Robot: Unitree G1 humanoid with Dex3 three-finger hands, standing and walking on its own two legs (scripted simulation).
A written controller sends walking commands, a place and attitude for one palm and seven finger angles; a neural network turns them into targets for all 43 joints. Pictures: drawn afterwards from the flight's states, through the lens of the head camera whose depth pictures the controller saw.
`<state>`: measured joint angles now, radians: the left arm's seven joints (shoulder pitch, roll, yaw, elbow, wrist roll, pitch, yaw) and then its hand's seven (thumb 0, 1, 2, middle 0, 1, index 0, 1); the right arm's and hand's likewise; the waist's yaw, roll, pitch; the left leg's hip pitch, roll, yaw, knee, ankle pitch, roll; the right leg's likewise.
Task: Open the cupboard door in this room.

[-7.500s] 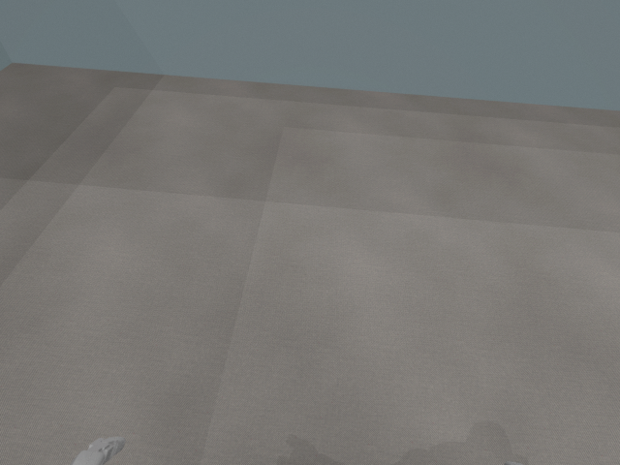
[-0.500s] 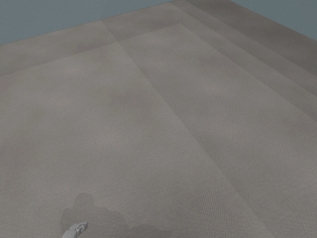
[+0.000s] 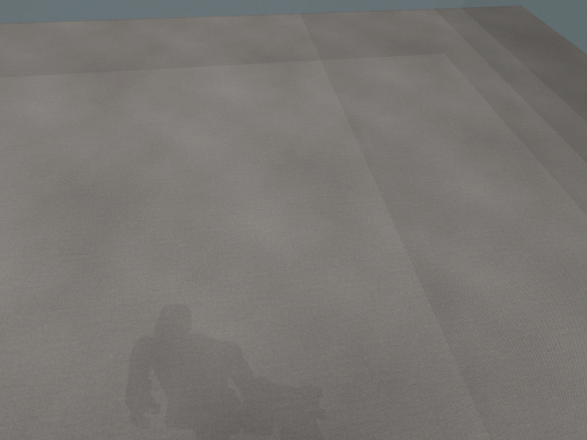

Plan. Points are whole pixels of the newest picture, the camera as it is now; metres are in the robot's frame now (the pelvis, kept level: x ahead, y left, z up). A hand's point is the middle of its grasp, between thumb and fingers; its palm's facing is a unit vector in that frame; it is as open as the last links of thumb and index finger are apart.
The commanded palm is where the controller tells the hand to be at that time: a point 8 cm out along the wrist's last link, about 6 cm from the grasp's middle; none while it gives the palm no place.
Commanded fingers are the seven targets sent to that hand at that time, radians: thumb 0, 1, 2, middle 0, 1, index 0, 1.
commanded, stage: turn or walk to find it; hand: left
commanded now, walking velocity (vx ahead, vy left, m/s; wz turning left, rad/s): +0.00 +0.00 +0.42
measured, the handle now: out of the picture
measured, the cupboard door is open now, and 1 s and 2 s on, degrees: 0 0 0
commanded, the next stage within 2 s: none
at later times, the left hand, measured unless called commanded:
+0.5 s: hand out of the picture +0.06 +0.19 -0.14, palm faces +0.18 -0.94 -0.28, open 7.4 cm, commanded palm none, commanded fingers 0.00 0.90 0.90 -0.20 -0.30 -0.20 -0.30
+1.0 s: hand out of the picture -0.14 +0.19 -0.18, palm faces +0.47 -0.85 -0.23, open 7.4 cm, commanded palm none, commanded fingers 0.00 0.90 0.90 -0.20 -0.30 -0.20 -0.30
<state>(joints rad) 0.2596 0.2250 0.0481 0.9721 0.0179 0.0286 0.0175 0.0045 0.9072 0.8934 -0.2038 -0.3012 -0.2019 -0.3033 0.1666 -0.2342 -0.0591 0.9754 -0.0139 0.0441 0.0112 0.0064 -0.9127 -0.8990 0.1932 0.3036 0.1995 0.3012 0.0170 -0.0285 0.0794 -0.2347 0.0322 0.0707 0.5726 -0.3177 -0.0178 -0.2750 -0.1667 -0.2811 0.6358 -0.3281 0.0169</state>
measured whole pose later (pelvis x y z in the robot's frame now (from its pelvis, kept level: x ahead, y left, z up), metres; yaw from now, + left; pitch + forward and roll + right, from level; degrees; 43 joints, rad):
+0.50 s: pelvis -0.03 -0.03 +0.00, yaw +11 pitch -1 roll +1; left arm 0.13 0.19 0.03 0.90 0.01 0.02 0.02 0.00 0.91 0.89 -0.20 -0.30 -0.20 -0.30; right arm 0.23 -0.22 -0.07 0.97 -0.02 0.05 0.00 0.00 -0.91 -0.90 0.20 0.30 0.21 0.30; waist -0.04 0.05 0.07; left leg -0.34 -0.04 -0.09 0.66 -0.35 -0.01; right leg -0.26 -0.03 -0.07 0.58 -0.29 0.01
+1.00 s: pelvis -0.07 -0.01 +0.00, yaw +25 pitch -1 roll +0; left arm 0.26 0.25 0.05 0.98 0.01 0.05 0.02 0.01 0.91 0.89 -0.20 -0.30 -0.20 -0.30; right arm 0.15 -0.21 -0.05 0.97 -0.02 0.03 0.01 0.01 -0.91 -0.90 0.19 0.30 0.20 0.30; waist 0.03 -0.06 0.08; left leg -0.24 0.01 0.07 0.60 -0.34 0.01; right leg -0.33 -0.17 -0.21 0.75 -0.43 0.04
